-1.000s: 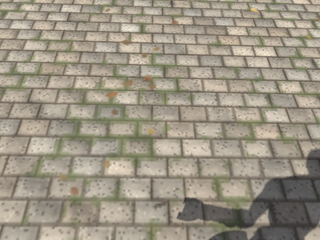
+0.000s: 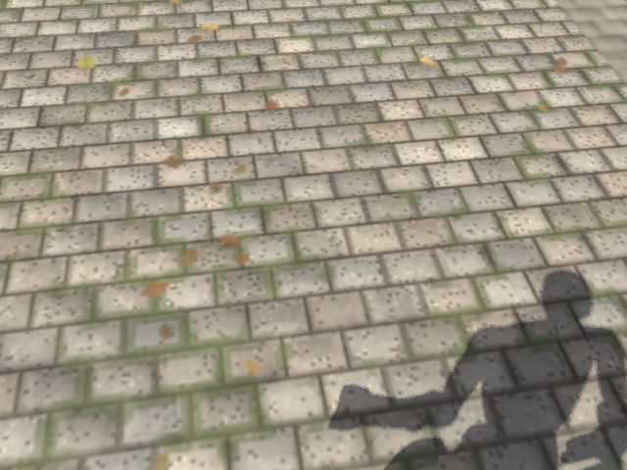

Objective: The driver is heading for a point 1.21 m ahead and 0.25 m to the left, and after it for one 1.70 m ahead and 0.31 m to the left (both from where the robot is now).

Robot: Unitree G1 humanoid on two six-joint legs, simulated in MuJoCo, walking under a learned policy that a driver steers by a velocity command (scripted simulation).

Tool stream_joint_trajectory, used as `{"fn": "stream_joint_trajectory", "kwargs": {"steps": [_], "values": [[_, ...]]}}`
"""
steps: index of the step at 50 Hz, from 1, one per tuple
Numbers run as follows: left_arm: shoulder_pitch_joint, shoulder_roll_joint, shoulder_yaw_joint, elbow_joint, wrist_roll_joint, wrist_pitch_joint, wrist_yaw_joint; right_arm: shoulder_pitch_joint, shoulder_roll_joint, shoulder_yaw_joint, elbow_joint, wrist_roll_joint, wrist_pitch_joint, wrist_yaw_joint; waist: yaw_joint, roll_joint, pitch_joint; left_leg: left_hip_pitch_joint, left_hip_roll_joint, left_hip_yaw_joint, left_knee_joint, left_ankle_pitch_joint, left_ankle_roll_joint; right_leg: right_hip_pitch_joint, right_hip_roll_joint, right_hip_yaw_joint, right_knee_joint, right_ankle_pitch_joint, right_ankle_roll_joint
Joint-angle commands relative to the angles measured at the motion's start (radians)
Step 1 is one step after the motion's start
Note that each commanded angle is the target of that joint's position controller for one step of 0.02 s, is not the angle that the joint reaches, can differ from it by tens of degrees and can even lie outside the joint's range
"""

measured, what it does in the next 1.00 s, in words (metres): walks ahead: right foot, then left foot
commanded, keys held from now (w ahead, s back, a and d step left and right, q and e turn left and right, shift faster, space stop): w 0.04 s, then no key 0.34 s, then w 0.62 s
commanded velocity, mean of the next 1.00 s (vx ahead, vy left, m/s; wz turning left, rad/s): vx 0.33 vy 0.00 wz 0.00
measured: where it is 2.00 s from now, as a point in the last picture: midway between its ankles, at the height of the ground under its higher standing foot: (291, 271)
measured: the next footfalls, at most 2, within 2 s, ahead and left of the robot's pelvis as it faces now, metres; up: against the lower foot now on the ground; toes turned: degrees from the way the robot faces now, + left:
right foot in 0.24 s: +0.33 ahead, -0.13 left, +0.00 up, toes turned +0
left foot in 0.64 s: +0.29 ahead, +0.10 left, +0.00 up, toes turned +2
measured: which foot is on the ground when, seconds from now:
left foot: down 0.00-0.26, up 0.28-0.62, down 0.64-1.00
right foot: up 0.00-0.22, down 0.24-0.64, up 0.66-1.00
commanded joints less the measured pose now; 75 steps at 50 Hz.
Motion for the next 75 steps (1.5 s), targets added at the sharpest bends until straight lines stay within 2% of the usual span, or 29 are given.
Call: {"fn": "stream_joint_trajectory", "kwargs": {"steps": [1,7,11,12,13,14,15,17,18,20,23,27,30,31,33,34,36,39,45,49,52,55,56,57,58,59,61,66,75], "values": [[-0.051,0.035,0.005,-0.072,0.004,-0.019,-0.004,-0.054,-0.165,-0.038,-0.063,0.007,-0.014,-0.013,0.016,0.098,0.052,-0.02,0.245,-0.16,-0.169,0.179,0.141,-0.05,-0.013,0.002,-0.175,0.164,0.017],[-0.209,0.016,-0.004,-0.12,0.004,-0.05,-0.044,0.045,-0.187,-0.038,-0.003,0.01,0.023,-0.03,-0.031,0.104,0.047,0.062,0.246,-0.091,-0.057,0.457,0.096,0.087,0.074,-0.045,-0.447,0.302,-0.013],[-0.002,0.097,0.032,-0.059,0.021,-0.054,-0.044,-0.02,-0.201,-0.043,-0.009,0.014,0.044,-0.039,0.107,0.125,-0.09,0.133,0.222,-0.091,0.231,0.684,0.032,0.348,0.13,-0.057,-0.54,0.277,-0.086],[0.087,0.152,0.044,-0.041,0.033,-0.053,-0.033,0.001,-0.168,-0.03,-0.024,-0.002,0.042,-0.04,0.134,0.057,-0.204,0.034,0.164,-0.063,0.426,0.538,-0.013,0.575,0.038,0.005,-0.503,0.608,-0.126],[0.13,0.202,0.044,-0.043,0.062,-0.041,-0.022,0.15,-0.068,0.004,-0.028,-0.021,0.034,-0.031,0.077,-0.158,-0.368,-0.301,0.046,-0.051,0.803,-0.07,-0.086,0.959,-0.249,0.329,-0.413,0.959,-0.311],[0.158,0.117,0.024,-0.037,0.042,-0.028,-0.023,0.212,-0.085,0.007,0.018,-0.004,0.033,-0.021,0.09,-0.174,-0.511,-0.372,0.0,-0.181,0.956,-0.528,-0.109,1.015,-0.321,0.483,-0.441,0.977,-0.391],[0.101,0.097,0.018,-0.041,0.017,-0.014,-0.027,0.143,-0.178,-0.019,0.012,0.023,0.041,-0.018,0.102,-0.085,-0.419,-0.411,0.051,-0.206,1.006,-0.505,-0.111,0.894,-0.272,0.395,-0.491,0.771,-0.354],[-0.057,0.046,-0.002,-0.045,0.007,-0.003,-0.027,0.0,-0.156,-0.021,-0.022,0.018,0.071,-0.034,0.056,0.009,-0.174,-0.442,0.125,-0.14,0.894,-0.404,-0.129,0.597,-0.176,0.255,-0.599,0.467,-0.277],[-0.108,0.037,-0.005,-0.043,0.016,-0.003,-0.027,0.003,-0.141,-0.022,-0.019,0.009,0.094,-0.044,0.02,-0.009,-0.126,-0.356,0.154,-0.137,0.804,-0.358,-0.138,0.451,-0.144,0.205,-0.648,0.362,-0.25],[-0.15,0.075,0.011,-0.028,0.033,0.002,-0.029,0.056,-0.1,-0.013,0.0,0.001,0.118,-0.056,-0.012,-0.076,-0.105,-0.209,0.133,-0.077,0.671,-0.298,-0.153,0.287,-0.09,0.134,-0.722,0.193,-0.243],[-0.121,0.141,0.037,-0.003,0.008,0.005,-0.016,0.016,-0.117,-0.017,-0.011,-0.002,0.106,-0.059,0.018,-0.108,-0.115,-0.195,0.125,-0.044,0.576,-0.21,-0.116,0.281,-0.101,0.168,-0.807,-0.211,-0.251],[-0.108,0.139,0.039,0.022,-0.01,0.008,-0.002,-0.054,-0.121,-0.022,-0.019,-0.001,0.074,-0.047,0.028,-0.08,-0.072,-0.19,0.13,-0.036,0.442,-0.13,-0.064,0.289,-0.122,0.196,-0.836,-0.351,-0.224],[-0.122,0.119,0.034,0.031,-0.022,0.021,0.001,0.009,-0.103,-0.026,0.02,-0.003,0.055,-0.037,-0.021,-0.043,-0.062,-0.043,0.093,0.014,0.28,-0.082,-0.03,0.226,-0.078,0.147,-0.766,-0.423,-0.179],[-0.132,0.088,0.024,0.03,-0.019,0.024,0.0,0.058,-0.103,-0.028,0.039,-0.001,0.052,-0.037,-0.045,-0.016,-0.044,0.007,0.096,-0.003,0.216,-0.125,-0.012,0.182,-0.042,0.117,-0.696,-0.448,-0.151],[-0.158,-0.025,-0.005,-0.013,-0.006,0.006,-0.011,0.125,-0.238,-0.055,0.036,0.004,0.048,-0.045,-0.046,0.318,0.027,0.104,0.418,-0.539,-0.108,-0.541,0.137,-0.128,0.165,-0.097,-0.201,-0.364,-0.035],[-0.184,0.057,0.017,-0.025,-0.019,-0.01,-0.008,0.09,-0.263,-0.062,0.023,-0.019,0.034,-0.043,-0.043,0.282,0.09,0.022,0.477,-0.686,-0.178,-0.633,0.201,-0.199,0.121,0.006,-0.06,-0.345,-0.055],[-0.126,0.1,0.033,0.007,-0.018,-0.019,-0.012,0.0,-0.177,-0.042,-0.003,-0.005,0.005,-0.041,0.013,0.212,0.083,0.072,0.399,-0.53,-0.153,-0.469,0.134,-0.233,0.066,0.042,-0.025,-0.182,-0.061],[-0.16,0.063,0.031,0.018,0.004,-0.023,-0.016,0.036,-0.141,-0.03,0.01,0.003,-0.001,-0.041,-0.003,0.162,0.036,0.115,0.326,-0.34,-0.153,-0.176,0.088,-0.181,0.052,0.005,-0.074,-0.007,-0.028],[-0.285,-0.003,0.006,-0.016,-0.01,-0.022,-0.033,0.107,-0.157,-0.036,0.048,0.003,0.009,-0.047,-0.05,0.17,0.056,0.075,0.275,-0.159,-0.154,0.063,0.086,-0.04,0.068,-0.053,-0.328,0.163,0.016],[-0.36,0.004,-0.003,-0.044,-0.019,-0.031,-0.053,0.149,-0.171,-0.043,0.079,0.014,0.021,-0.044,-0.07,0.168,0.098,0.112,0.314,-0.155,-0.129,0.109,0.097,-0.005,0.076,-0.065,-0.429,0.139,-0.006],[-0.337,0.038,0.004,-0.047,-0.02,-0.038,-0.061,0.138,-0.186,-0.053,0.092,0.022,0.031,-0.044,-0.029,0.183,0.09,0.168,0.353,-0.158,-0.073,0.267,0.081,0.067,0.086,-0.065,-0.475,0.07,-0.054],[0.028,0.143,0.058,0.062,-0.012,-0.035,-0.04,0.091,-0.172,-0.048,0.073,0.015,0.04,-0.049,0.159,0.154,-0.153,0.024,0.265,-0.059,0.339,0.613,0.015,0.618,0.1,-0.067,-0.482,0.09,-0.14],[0.19,0.243,0.082,0.091,0.01,-0.027,-0.029,0.155,-0.082,-0.018,0.035,-0.002,0.027,-0.043,0.175,-0.055,-0.338,-0.345,0.153,-0.011,0.731,0.248,-0.05,1.041,-0.168,0.304,-0.462,0.015,-0.267],[0.215,0.215,0.07,0.11,0.0,-0.022,-0.034,0.19,-0.03,-0.001,0.045,0.009,0.002,-0.04,0.158,-0.21,-0.433,-0.54,0.03,-0.128,0.944,-0.399,-0.068,1.118,-0.287,0.663,-0.635,-0.198,-0.344],[0.146,0.141,0.046,0.107,-0.006,-0.023,-0.032,0.086,-0.14,-0.033,0.027,0.041,-0.016,-0.034,0.163,-0.139,-0.269,-0.643,0.096,-0.175,1.032,-0.365,-0.051,0.992,-0.245,0.573,-0.68,-0.265,-0.294],[0.067,0.106,0.036,0.097,-0.007,-0.024,-0.028,0.018,-0.162,-0.04,0.011,0.054,-0.024,-0.034,0.137,-0.093,-0.144,-0.66,0.144,-0.145,1.016,-0.266,-0.035,0.844,-0.217,0.425,-0.703,-0.199,-0.257],[-0.033,0.046,0.021,0.087,0.008,-0.034,-0.03,-0.007,-0.133,-0.047,0.018,0.035,-0.013,-0.042,0.074,-0.035,-0.039,-0.564,0.209,-0.135,0.92,-0.121,-0.04,0.612,-0.14,0.232,-0.769,-0.033,-0.218],[-0.038,0.056,0.029,0.136,0.023,-0.063,-0.023,-0.022,-0.066,-0.044,0.001,0.029,0.035,-0.043,0.026,-0.022,0.028,-0.548,0.221,-0.163,0.809,0.016,-0.066,0.471,-0.114,0.027,-0.859,0.174,-0.22],[0.076,0.122,0.039,0.191,0.001,-0.034,0.008,-0.312,-0.038,-0.017,-0.13,0.022,0.021,0.014,0.118,0.041,0.092,-0.597,0.17,-0.052,0.358,0.261,-0.033,0.68,-0.138,-0.165,-0.841,0.319,-0.172]]}}
Velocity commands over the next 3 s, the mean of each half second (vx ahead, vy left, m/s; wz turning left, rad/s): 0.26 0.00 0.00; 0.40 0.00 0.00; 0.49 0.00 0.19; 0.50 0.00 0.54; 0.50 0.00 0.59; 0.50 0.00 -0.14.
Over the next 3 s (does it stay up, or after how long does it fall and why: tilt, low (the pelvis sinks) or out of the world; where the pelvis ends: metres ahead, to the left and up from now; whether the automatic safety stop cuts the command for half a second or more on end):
stays up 1.37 0.34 -0.01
